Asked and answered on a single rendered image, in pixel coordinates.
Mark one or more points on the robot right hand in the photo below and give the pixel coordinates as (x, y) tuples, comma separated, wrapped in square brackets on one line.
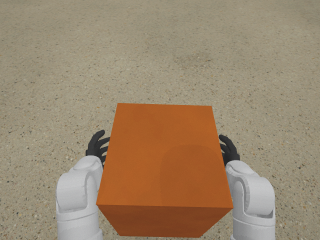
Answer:
[(229, 149)]

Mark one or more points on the robot left hand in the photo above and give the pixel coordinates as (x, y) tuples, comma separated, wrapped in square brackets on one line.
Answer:
[(94, 146)]

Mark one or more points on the left robot forearm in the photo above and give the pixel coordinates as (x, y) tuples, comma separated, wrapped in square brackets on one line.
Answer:
[(76, 197)]

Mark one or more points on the carton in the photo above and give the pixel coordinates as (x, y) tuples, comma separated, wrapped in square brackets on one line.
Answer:
[(164, 173)]

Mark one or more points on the right robot forearm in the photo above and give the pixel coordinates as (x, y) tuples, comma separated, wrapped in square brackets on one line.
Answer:
[(253, 200)]

